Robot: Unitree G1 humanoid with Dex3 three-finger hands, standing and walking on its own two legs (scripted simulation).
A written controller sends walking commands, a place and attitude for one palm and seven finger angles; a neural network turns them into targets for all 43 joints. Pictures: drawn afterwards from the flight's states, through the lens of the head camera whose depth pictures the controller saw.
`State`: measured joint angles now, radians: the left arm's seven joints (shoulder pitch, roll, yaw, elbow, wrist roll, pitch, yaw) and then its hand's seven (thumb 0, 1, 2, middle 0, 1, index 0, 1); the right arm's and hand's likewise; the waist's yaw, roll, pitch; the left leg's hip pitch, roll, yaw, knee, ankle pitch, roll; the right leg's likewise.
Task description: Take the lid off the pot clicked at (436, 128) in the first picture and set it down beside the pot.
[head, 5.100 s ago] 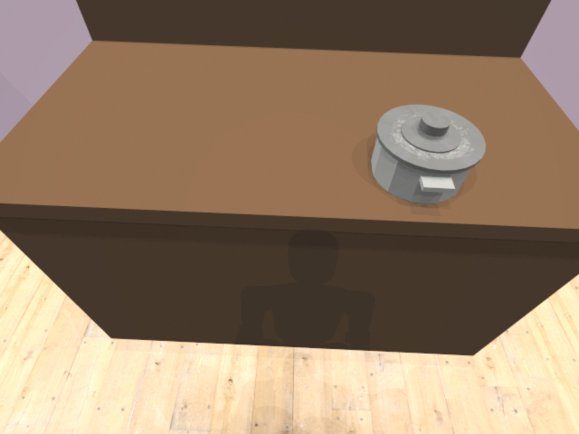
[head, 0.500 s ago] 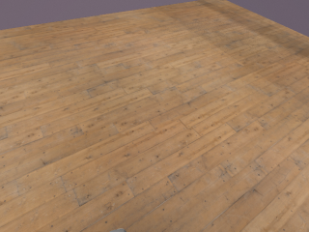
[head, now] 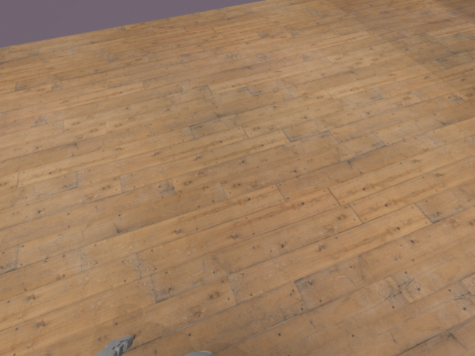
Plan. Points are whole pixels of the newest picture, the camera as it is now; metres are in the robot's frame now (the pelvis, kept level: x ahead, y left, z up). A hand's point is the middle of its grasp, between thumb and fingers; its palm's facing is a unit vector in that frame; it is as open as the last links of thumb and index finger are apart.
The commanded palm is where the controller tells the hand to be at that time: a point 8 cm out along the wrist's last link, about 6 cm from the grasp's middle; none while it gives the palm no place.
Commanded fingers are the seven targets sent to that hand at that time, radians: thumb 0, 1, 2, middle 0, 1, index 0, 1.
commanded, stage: turn to face it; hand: left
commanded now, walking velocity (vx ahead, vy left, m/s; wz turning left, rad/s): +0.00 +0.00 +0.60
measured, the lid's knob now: out of the picture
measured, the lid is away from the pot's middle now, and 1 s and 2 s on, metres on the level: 0.00 0.00 0.00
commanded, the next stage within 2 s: none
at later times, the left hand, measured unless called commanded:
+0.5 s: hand out of the picture -0.05 +0.21 -0.18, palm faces +0.40 -0.88 -0.25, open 7.4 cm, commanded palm none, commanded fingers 0.00 0.90 0.90 -0.20 -0.30 -0.20 -0.30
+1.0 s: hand out of the picture +0.03 +0.21 -0.13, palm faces +0.58 -0.76 -0.31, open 7.4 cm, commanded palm none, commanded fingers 0.00 0.90 0.90 -0.20 -0.30 -0.20 -0.30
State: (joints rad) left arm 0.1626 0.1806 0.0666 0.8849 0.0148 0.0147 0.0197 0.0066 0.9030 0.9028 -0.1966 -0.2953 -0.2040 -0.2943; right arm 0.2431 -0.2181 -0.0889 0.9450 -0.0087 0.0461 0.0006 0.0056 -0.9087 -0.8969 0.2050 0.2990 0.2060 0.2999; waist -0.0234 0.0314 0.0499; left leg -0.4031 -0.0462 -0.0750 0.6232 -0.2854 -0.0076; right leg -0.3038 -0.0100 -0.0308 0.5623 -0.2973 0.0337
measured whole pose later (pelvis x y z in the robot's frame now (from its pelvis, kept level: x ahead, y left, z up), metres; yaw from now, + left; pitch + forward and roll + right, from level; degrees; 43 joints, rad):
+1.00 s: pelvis +0.04 -0.03 +0.00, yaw +38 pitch +1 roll +1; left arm 0.13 0.20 0.03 0.80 0.01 0.01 0.02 0.01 0.90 0.90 -0.20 -0.30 -0.21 -0.29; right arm 0.21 -0.27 -0.10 0.91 -0.01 0.07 0.01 0.01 -0.91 -0.90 0.20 0.30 0.20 0.30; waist -0.04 0.06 0.08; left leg -0.48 -0.06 -0.08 1.00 -0.48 -0.04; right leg -0.27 -0.03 -0.08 0.58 -0.34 -0.03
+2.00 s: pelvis +0.08 -0.01 +0.01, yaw +75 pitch +1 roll +1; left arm 0.12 0.21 0.03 0.80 0.01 0.01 0.03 0.01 0.90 0.90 -0.20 -0.30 -0.21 -0.29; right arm 0.25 -0.26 -0.10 0.93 -0.01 0.07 0.00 0.01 -0.91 -0.90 0.20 0.30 0.21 0.30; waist -0.05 0.06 0.07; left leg -0.44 -0.09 -0.13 0.90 -0.47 -0.03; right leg -0.26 -0.01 -0.04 0.57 -0.33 -0.03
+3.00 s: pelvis +0.06 +0.02 +0.01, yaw +105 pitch +1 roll +0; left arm 0.10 0.21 0.04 0.87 0.00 0.04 0.02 0.01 0.90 0.90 -0.20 -0.30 -0.20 -0.29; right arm 0.28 -0.20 -0.04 0.94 -0.02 0.04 -0.01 0.01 -0.90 -0.90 0.21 0.30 0.21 0.30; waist -0.04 0.02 0.07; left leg -0.23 -0.09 -0.12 0.48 -0.25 0.05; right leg -0.33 -0.01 -0.02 0.71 -0.38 0.08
